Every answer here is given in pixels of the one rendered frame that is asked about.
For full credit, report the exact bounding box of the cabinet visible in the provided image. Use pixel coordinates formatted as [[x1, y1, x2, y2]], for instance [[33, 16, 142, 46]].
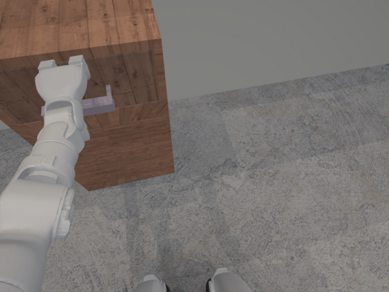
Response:
[[0, 0, 175, 191]]

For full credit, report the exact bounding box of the left robot forearm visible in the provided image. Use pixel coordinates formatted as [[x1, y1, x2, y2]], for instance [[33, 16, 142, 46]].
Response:
[[0, 97, 84, 210]]

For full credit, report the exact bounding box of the left robot upper arm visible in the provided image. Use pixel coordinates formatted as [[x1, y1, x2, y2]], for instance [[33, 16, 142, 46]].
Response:
[[0, 179, 75, 292]]

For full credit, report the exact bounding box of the handle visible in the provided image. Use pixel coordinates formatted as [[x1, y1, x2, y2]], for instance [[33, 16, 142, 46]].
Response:
[[41, 85, 115, 118]]

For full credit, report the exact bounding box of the right robot shin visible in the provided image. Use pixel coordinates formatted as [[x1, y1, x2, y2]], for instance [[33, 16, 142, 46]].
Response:
[[213, 268, 228, 278]]

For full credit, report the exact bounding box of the drawer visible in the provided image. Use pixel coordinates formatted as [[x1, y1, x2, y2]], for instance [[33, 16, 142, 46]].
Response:
[[0, 49, 159, 124]]

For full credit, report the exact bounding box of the left robot thigh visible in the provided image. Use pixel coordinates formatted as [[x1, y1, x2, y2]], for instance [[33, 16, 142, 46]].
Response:
[[133, 280, 167, 292]]

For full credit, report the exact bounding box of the robot left hand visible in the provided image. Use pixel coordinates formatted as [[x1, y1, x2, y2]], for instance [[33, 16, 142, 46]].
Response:
[[35, 55, 91, 141]]

